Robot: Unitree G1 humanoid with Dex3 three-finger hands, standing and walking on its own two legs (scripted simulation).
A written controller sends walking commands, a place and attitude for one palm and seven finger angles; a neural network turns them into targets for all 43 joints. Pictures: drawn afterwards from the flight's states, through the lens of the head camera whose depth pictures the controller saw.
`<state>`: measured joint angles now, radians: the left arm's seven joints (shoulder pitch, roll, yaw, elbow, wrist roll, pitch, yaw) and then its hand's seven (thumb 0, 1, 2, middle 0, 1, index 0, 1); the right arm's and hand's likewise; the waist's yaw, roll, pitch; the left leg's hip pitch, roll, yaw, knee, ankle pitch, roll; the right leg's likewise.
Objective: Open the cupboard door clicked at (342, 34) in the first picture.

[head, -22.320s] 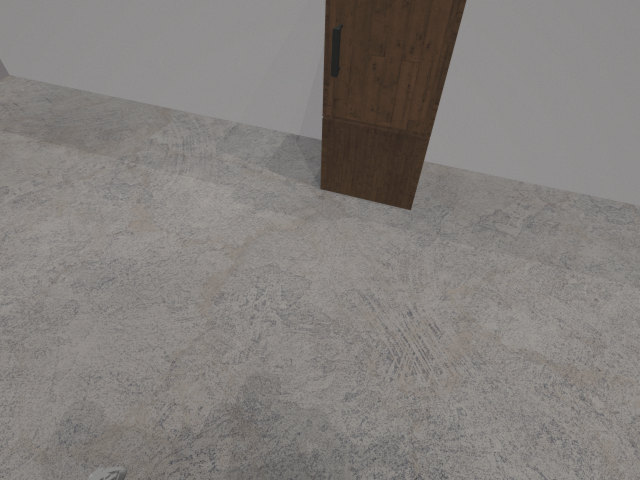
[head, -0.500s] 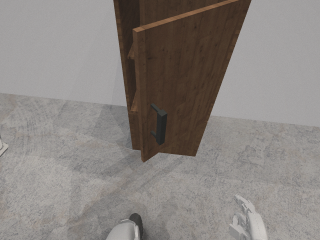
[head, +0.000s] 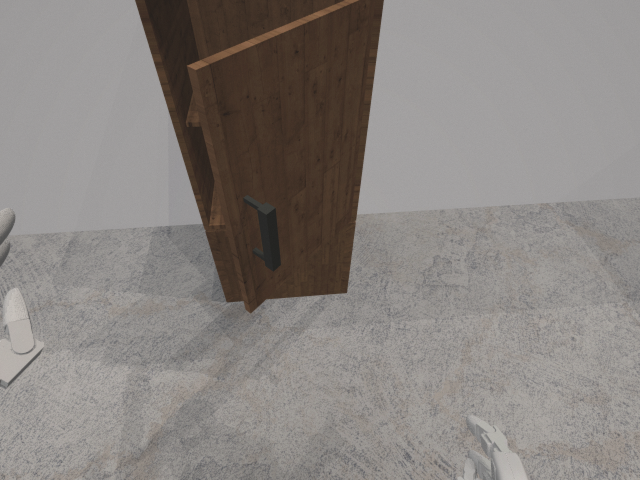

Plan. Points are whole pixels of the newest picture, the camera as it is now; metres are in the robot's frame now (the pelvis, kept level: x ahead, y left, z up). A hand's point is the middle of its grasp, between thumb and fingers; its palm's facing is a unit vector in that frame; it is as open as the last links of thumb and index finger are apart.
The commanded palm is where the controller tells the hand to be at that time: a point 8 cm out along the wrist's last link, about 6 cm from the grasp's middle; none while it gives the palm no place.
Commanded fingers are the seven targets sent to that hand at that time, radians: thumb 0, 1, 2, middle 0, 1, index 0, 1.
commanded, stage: stop stepping back and stand still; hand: left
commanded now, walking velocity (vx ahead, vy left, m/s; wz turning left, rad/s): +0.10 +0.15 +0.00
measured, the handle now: (261, 233) +0.55 +0.12 -0.07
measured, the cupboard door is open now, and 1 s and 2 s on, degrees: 45 45 45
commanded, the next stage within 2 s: let the arm hang, fingers relaxed in 0.48 s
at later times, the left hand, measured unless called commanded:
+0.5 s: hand (76, 312) +0.24 +0.23 +0.17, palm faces +0.33 -0.79 -0.51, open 7.4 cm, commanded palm +0.18 +0.28 +0.18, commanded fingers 0.00 0.90 0.90 -0.20 -0.30 -0.20 -0.30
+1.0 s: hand out of the picture -0.05 +0.20 -0.18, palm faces +0.03 -0.99 -0.15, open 7.1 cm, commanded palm none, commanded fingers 0.00 0.90 0.90 -0.20 -0.30 -0.20 -0.30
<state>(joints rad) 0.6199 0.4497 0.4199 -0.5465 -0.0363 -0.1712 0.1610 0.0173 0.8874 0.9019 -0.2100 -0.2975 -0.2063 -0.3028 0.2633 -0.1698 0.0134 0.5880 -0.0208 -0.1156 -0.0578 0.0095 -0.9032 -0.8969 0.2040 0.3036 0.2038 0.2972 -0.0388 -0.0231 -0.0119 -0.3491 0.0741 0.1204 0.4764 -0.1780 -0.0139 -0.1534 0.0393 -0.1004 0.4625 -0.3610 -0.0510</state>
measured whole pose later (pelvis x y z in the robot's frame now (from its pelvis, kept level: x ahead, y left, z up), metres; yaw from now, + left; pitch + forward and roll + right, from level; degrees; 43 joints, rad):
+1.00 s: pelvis +0.00 +0.03 +0.00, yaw -1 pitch -2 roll -1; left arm 0.36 0.17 0.01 1.09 0.00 0.04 0.02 0.01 0.98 0.90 -0.20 -0.30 -0.20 -0.30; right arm 0.29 -0.16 0.01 1.07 -0.03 0.05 -0.03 0.01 -0.91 -0.90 0.20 0.30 0.20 0.30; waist 0.01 -0.03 0.09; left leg -0.30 0.00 0.03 0.49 -0.16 0.03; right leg -0.08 0.06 -0.09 0.43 -0.32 -0.06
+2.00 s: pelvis +0.02 +0.04 +0.01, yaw -3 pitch -1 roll +1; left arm 0.35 0.11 0.00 1.16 0.00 0.00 0.04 0.01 0.91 0.90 -0.20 -0.29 -0.20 -0.30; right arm 0.29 -0.11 0.00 1.16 -0.02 0.01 -0.05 0.00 -0.91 -0.90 0.20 0.30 0.20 0.30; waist -0.01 0.00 0.05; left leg -0.23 -0.03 0.08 0.41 -0.16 0.05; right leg -0.05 0.02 -0.05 0.40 -0.33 -0.04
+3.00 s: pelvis +0.03 +0.02 +0.00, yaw -18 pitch +1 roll +0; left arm 0.18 0.23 0.11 0.97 0.03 0.07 -0.02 0.01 0.91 0.90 -0.20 -0.29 -0.19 -0.30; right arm 0.21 -0.17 -0.03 0.98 -0.04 0.01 -0.06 0.00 -0.91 -0.90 0.20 0.30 0.20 0.30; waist 0.02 -0.02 0.11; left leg -0.23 0.11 0.25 0.51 -0.28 0.01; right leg -0.45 -0.02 0.00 1.09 -0.43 0.02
